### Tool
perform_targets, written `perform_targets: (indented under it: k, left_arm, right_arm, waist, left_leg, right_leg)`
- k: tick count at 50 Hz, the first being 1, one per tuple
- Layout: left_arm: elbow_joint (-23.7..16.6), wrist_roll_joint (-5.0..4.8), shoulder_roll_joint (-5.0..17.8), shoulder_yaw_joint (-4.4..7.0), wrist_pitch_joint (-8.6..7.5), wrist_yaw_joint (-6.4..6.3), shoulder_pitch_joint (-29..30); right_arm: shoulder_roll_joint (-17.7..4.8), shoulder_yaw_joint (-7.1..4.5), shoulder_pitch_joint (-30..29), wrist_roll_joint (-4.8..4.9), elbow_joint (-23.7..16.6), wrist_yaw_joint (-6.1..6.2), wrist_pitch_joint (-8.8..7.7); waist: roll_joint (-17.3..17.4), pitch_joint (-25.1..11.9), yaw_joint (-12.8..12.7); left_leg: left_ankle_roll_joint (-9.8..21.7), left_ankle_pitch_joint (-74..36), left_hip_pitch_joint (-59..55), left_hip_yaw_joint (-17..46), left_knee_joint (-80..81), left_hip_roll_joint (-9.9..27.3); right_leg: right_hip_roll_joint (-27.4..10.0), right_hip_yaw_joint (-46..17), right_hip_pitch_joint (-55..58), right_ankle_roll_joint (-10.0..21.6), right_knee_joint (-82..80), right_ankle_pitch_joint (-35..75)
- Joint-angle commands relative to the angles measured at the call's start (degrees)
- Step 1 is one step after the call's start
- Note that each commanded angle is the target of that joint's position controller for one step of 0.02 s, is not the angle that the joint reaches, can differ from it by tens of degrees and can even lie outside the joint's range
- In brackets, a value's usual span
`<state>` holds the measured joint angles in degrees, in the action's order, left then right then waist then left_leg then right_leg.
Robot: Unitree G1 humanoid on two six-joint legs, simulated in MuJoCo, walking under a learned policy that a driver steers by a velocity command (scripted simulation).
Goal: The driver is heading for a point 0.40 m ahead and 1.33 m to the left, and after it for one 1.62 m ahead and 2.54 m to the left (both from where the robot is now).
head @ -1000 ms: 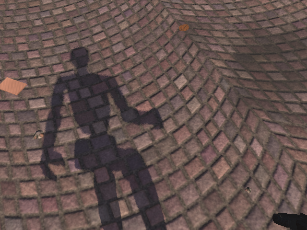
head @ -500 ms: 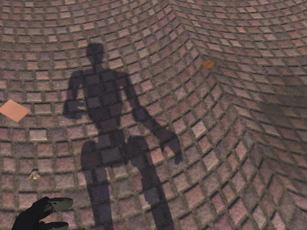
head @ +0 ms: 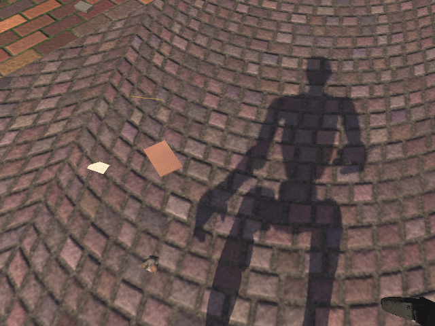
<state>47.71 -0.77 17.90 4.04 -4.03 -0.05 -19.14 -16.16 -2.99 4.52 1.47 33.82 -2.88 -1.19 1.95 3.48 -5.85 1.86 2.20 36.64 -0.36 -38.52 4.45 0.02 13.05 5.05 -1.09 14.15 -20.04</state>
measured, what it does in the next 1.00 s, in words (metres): walks ahead, turning left: left foot, then right foot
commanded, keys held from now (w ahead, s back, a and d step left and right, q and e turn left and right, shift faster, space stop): w+q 0.40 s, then q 0.10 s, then no key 0.26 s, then w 0.08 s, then no key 0.16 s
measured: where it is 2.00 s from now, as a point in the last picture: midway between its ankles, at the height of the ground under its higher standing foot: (183, 282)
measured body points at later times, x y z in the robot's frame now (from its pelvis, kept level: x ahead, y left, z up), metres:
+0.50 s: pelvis +0.30 +0.03 +0.00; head +0.33 +0.05 +0.45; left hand +0.47 +0.32 -0.07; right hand +0.42 -0.25 -0.10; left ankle +0.18 +0.11 -0.73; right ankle +0.50 -0.06 -0.71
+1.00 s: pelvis +0.43 +0.05 +0.00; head +0.42 +0.07 +0.45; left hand +0.43 +0.34 -0.12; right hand +0.66 -0.12 -0.09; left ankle +0.38 +0.16 -0.73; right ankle +0.50 -0.05 -0.73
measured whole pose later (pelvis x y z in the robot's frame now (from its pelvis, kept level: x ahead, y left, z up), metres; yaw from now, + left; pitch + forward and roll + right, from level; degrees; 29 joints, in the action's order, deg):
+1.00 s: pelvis +0.43 +0.05 +0.00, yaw +24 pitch -1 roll -1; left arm 45.3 1.2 15.4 0.9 -1.4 0.9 -10.7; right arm -13.9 -1.3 12.4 -1.4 39.8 0.9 1.0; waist -1.7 0.6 -1.8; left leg 0.2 16.7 14.1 2.2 -31.6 -0.5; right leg -0.4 1.5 -15.3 -0.4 29.5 -13.2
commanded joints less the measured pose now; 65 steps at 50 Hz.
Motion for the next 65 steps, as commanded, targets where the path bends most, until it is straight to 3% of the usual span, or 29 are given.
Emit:
perform_targets:
  k: [1, 3, 4, 5, 6, 7, 9, 12, 16, 21, 26, 27, 28, 29, 31, 34, 38, 40, 42, 43, 45, 46, 47, 49, 55, 61, 63, 64, 65]
  left_arm:
    - [-2.96, -0.96, 12.16, 2.95, 0.42, -0.61, 1.48]
    - [-3.43, -1.45, 12.77, 3.04, 1.24, -1.13, 2.64]
    - [-4.31, -0.51, 10.75, 2.16, 0.99, -1.39, 2.22]
    - [-7.87, 2.11, 1.66, -0.82, -0.27, -0.39, -4.06]
    - [-8.93, 0.24, 5.98, -0.51, -2.48, 0.35, 1.67]
    - [-10.8, -1.92, 9.13, 0.35, -3.59, 0.74, 8.0]
    - [-10.28, 0.35, 7.82, 0.05, -4.13, 0.03, 9.42]
    - [-9.72, 1.5, 7.86, 0.4, -2.54, 0.25, 5.99]
    - [-11.7, 1.92, 3.8, -1.06, -1.57, 0.35, 13.27]
    - [-14.02, 0.87, 4.01, -1.11, -2.3, 1.3, 22.02]
    - [-12.52, 1.91, 6.94, 0.98, -3.13, 1.21, 13.87]
    - [-12.35, 3.03, 9.54, 1.49, -3.34, 0.9, 8.37]
    - [-12.01, 3.91, 11.71, 1.74, -2.46, 0.76, 4.91]
    - [-10.97, 1.59, 10.7, 2.03, -1.37, 1.37, 2.95]
    - [-12.75, 1.64, 4.69, 0.12, -0.08, 0.98, 9.13]
    - [-11.32, 2.38, 2.79, -1.04, 0.49, 1.05, 14.15]
    - [-9.06, 1.61, 4.92, -0.24, 0.85, 0.93, 14.65]
    - [-8.18, 0.56, 6.23, 0.1, 1.44, 0.96, 13.33]
    - [-7.96, -0.4, 8.26, 0.48, 2.26, 1.03, 13.7]
    - [-7.9, -0.06, 6.77, -0.22, 2.42, 1.0, 14.41]
    - [-7.56, 1.13, 1.52, -2.24, 1.94, 1.26, 14.37]
    - [-8.02, 1.74, -0.31, -2.63, 1.49, 1.27, 11.88]
    - [-7.33, 2.24, 0.15, -2.66, 1.35, 0.97, 11.64]
    - [-6.17, 2.21, 1.59, -2.37, 1.77, 0.75, 10.61]
    - [-6.23, 1.46, 5.52, -1.13, 2.04, -0.17, 11.06]
    - [-8.12, 1.17, 5.25, 0.15, 3.58, -0.89, 10.5]
    - [-7.77, 1.41, 6.63, 0.99, 4.11, -1.13, 7.26]
    - [-7.3, 1.69, 8.26, 1.58, 4.44, -1.5, 5.25]
    - [-7.37, 1.64, 8.14, 1.48, 4.6, -1.97, 5.48]
  right_arm:
    - [-5.24, -1.81, -2.67, -0.24, -5.51, -0.69, -0.65]
    - [-9.53, -4.39, 10.37, -0.16, -2.54, -0.13, -0.12]
    - [-13.13, -6.24, 20.44, 0.1, -0.05, 0.97, 0.56]
    - [-20.06, -7.0, 18.2, 0.62, -0.42, 1.55, 0.12]
    - [-15.58, -5.65, 20.43, 0.21, -2.29, 1.26, -0.9]
    - [-12.27, -4.6, 18.49, -0.31, -1.34, 1.04, -1.79]
    - [-8.87, -3.36, 11.39, -0.26, -1.5, 1.09, -2.28]
    - [-8.26, -2.95, 7.79, -1.06, -1.87, 1.81, -2.71]
    - [-10.48, -3.52, 10.37, -0.6, 0.48, 3.28, -2.53]
    - [-11.14, -3.78, 15.21, 0.03, 3.3, 3.8, -1.69]
    - [-8.61, -3.34, 12.96, -0.06, 2.89, 4.71, 0.0]
    - [-5.35, -2.24, 13.32, -0.94, 1.56, 4.7, -0.16]
    - [-1.55, -1.04, 24.67, -1.09, 2.87, 4.55, -0.3]
    - [-7.15, -1.57, 28.86, -0.23, 3.69, 4.33, -0.38]
    - [-11.05, -2.78, 17.0, 0.09, 3.04, 5.07, 1.25]
    - [-6.63, -1.94, 14.51, -0.78, 2.24, 5.38, 3.04]
    - [-3.29, -0.46, 14.21, -1.66, 3.2, 5.12, 2.61]
    - [-4.1, -0.56, 13.82, -1.28, 3.77, 4.6, 2.81]
    - [-4.94, -0.82, 12.24, -1.52, 3.55, 3.9, 2.76]
    - [-4.78, -0.79, 10.9, -2.07, 3.26, 3.81, 2.62]
    - [-5.72, -0.65, 10.54, -2.88, 2.4, 4.34, 2.0]
    - [-10.1, -1.61, 8.82, -3.06, 2.59, 4.53, 2.02]
    - [-7.09, -0.84, 7.42, -3.03, 2.37, 4.22, 1.7]
    - [-3.93, 0.36, 4.05, -3.23, 1.83, 3.73, 1.03]
    - [-8.97, -1.29, 6.02, -1.07, 0.5, 4.03, 1.15]
    - [-8.76, -2.48, 5.24, -0.51, -3.34, 4.27, 2.8]
    - [-7.37, -2.43, 4.32, -0.34, -4.73, 4.19, 3.12]
    - [-6.27, -2.31, 4.6, -0.37, -5.12, 4.12, 3.39]
    - [-5.75, -2.48, 4.41, -0.78, -5.61, 3.99, 3.81]
  waist:
    - [-7.04, -0.98, 3.69]
    - [-6.78, -8.35, 11.72]
    - [-3.03, -13.22, 16.37]
    - [13.57, -18.12, 8.09]
    - [7.99, -26.72, 12.63]
    - [4.36, -17.78, 13.58]
    - [-3.01, -8.08, 8.52]
    - [0.28, -6.19, 4.46]
    - [-0.13, -3.13, 6.41]
    - [2.19, -2.03, 10.0]
    - [4.88, -7.17, 4.6]
    - [0.88, -14.49, 2.81]
    - [-15.15, -23.19, 6.36]
    - [-18.11, -28.12, 6.21]
    - [-6.94, -15.43, 3.89]
    - [-8.17, -7.74, 7.38]
    - [-10.29, -11.74, 7.29]
    - [-9.48, -13.01, 6.63]
    - [-10.24, -8.93, 6.91]
    - [-9.88, -6.36, 7.37]
    - [-5.09, -5.48, 8.09]
    - [5.45, -4.9, 4.35]
    - [8.45, -4.93, 4.72]
    - [8.07, -3.23, 3.75]
    - [1.29, -5.8, 4.99]
    - [-0.04, -9.16, 4.61]
    - [-4.85, -10.49, 3.13]
    - [-9.68, -10.55, 2.53]
    - [-16.23, -9.67, 2.29]
  left_leg:
    - [3.13, 5.93, -5.14, -4.69, 2.5, -4.23]
    - [6.84, 5.56, -23.21, -6.33, 6.38, -8.66]
    - [9.53, 4.54, -40.98, 0.87, 7.51, -5.65]
    - [20.25, 11.82, -60.78, 33.26, 10.14, 10.46]
    - [23.46, 22.53, -63.44, 49.2, 19.72, 14.76]
    - [19.75, 19.18, -57.56, 40.79, 21.75, 12.98]
    - [15.52, 6.37, -40.71, 28.0, 22.61, 7.83]
    - [16.35, -6.11, -29.41, 22.52, 24.91, 5.65]
    - [13.91, -7.01, -21.81, 15.72, 25.3, 1.44]
    - [10.25, 0.27, -21.42, 17.57, 21.79, 0.32]
    - [4.52, -10.48, -27.95, 21.31, 4.53, -1.83]
    - [1.88, -2.9, -23.34, 18.34, -7.66, -5.04]
    - [-2.71, 37.37, -7.72, 13.12, -26.99, -13.02]
    - [-3.97, 38.86, -1.45, 13.18, -36.9, -10.34]
    - [-5.95, 30.22, 1.55, 10.32, -39.19, -6.75]
    - [-6.09, 26.93, -7.98, 7.87, -25.86, -3.32]
    - [-6.13, 19.8, -19.18, 3.93, -6.96, -3.24]
    - [-4.86, 14.67, -23.38, 2.74, -0.94, -3.43]
    - [-2.56, 11.65, -27.19, 0.0, 4.64, -4.98]
    - [-1.41, 12.08, -29.12, 0.39, 7.56, -4.83]
    - [1.92, 9.6, -34.36, 7.58, 14.76, 0.76]
    - [5.17, 13.92, -29.85, 13.8, 16.88, 4.62]
    - [6.98, 17.95, -24.06, 16.47, 20.18, 6.24]
    - [4.56, 15.54, -21.15, 13.57, 18.94, 3.52]
    - [3.74, -9.25, -24.0, 12.06, 9.64, 0.16]
    - [5.63, -13.69, -19.41, 16.72, 4.74, -0.29]
    - [2.43, -5.83, -12.21, 12.39, -1.7, -3.27]
    - [-0.48, 3.34, -7.12, 6.96, -8.12, -6.38]
    - [-2.49, 32.32, -1.56, 3.28, -18.14, -7.66]
  right_leg:
    - [-15.65, -2.9, 1.02, 7.66, 4.39, 52.45]
    - [-14.04, -0.45, -2.85, 5.71, 22.55, 61.51]
    - [-12.06, -0.56, -16.04, 3.47, 38.71, 47.14]
    - [-0.92, -4.23, -43.04, -0.07, 59.98, -10.84]
    - [1.27, -17.68, -49.73, 0.24, 67.18, -14.24]
    - [-1.67, -18.58, -53.95, 1.33, 65.69, -8.13]
    - [-5.7, -17.92, -47.95, 1.52, 55.1, -0.41]
    - [-6.84, -17.81, -40.57, -1.0, 48.73, 2.24]
    - [-4.65, -15.66, -38.64, -3.48, 33.42, 14.3]
    - [-0.15, -16.19, -31.93, -2.65, 17.72, 25.71]
    - [0.4, -15.79, -21.23, 2.08, 10.0, 25.57]
    - [-7.45, -21.29, -8.36, 5.57, 13.04, 39.95]
    - [-23.46, -39.65, 10.95, 16.37, 15.93, 57.5]
    - [-27.4, -52.91, 13.19, 19.85, 12.55, 41.01]
    - [-20.22, -39.46, 0.34, 15.39, 8.86, 29.2]
    - [-13.32, -27.43, -16.73, 13.1, 4.9, 32.02]
    - [-12.62, -21.76, -17.86, 14.59, 5.35, 43.74]
    - [-12.79, -22.55, -18.7, 14.34, 3.03, 23.01]
    - [-12.2, -24.59, -24.55, 12.9, -0.62, -4.19]
    - [-11.42, -24.74, -27.4, 11.27, -0.62, -8.38]
    - [-7.83, -21.34, -30.81, 6.13, 5.55, -5.37]
    - [-0.79, -12.44, -30.31, 2.62, 12.52, -2.18]
    - [0.11, -10.77, -24.71, 0.52, 15.83, 1.08]
    - [-0.65, -11.55, -20.47, -0.11, 14.69, 5.42]
    - [-1.99, -10.67, -17.84, 0.93, 17.46, 18.49]
    - [-3.23, -10.61, -14.91, 2.44, 20.92, 21.45]
    - [-8.77, -14.13, -8.35, 5.74, 17.49, 27.54]
    - [-16.07, -19.96, -5.13, 10.57, 13.21, 32.88]
    - [-25.39, -28.32, -4.12, 17.2, 8.31, 39.76]
Keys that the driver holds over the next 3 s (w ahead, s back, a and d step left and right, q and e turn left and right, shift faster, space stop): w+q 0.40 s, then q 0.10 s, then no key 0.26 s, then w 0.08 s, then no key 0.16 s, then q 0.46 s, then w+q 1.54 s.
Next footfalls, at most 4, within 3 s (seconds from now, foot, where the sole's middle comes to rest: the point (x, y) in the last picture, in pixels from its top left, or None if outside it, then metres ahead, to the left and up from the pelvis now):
0.08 left None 0.22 0.11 -0.77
0.54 right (257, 296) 0.54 -0.03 -0.77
0.90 left None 0.42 0.18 -0.77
1.54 left None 0.42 0.21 -0.77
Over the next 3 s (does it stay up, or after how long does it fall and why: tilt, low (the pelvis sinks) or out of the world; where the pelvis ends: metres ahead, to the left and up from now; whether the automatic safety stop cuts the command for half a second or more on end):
stays up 0.77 0.71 -0.01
